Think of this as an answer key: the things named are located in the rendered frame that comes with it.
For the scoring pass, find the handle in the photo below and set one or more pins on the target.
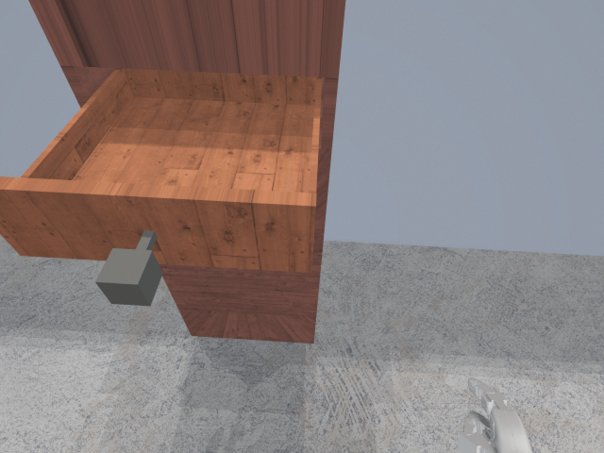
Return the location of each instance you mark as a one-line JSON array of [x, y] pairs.
[[131, 276]]

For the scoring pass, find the cabinet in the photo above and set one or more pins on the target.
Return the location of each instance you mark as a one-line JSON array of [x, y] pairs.
[[91, 38]]

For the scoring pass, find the drawer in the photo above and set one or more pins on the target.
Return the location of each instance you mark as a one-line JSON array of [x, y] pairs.
[[223, 167]]

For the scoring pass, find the right robot hand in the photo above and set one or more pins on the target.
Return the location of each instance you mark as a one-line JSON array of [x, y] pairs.
[[503, 433]]

